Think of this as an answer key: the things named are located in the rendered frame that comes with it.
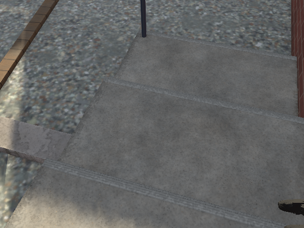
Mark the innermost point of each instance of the robot right hand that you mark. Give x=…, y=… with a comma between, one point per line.
x=295, y=206

